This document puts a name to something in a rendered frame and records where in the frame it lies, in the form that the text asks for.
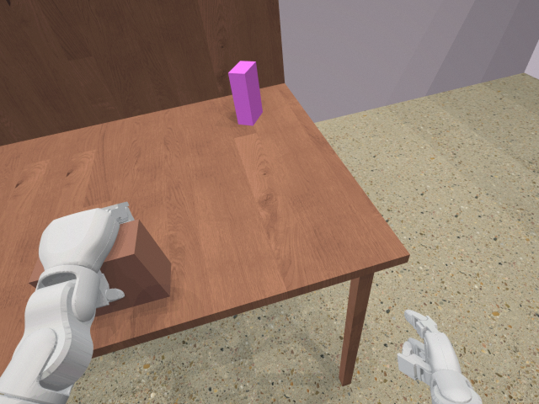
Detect left robot hand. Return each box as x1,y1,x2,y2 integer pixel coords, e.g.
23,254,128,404
39,202,134,308

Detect robot left forearm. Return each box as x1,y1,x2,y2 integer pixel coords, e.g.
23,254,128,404
0,265,100,404

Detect robot right forearm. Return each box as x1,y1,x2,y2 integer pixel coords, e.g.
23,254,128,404
430,369,483,404

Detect table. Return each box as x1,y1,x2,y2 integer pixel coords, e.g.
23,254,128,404
0,0,410,386

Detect sponge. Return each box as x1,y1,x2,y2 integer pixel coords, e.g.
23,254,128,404
29,219,171,317

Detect right robot hand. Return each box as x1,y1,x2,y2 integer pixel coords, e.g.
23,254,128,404
398,310,462,386

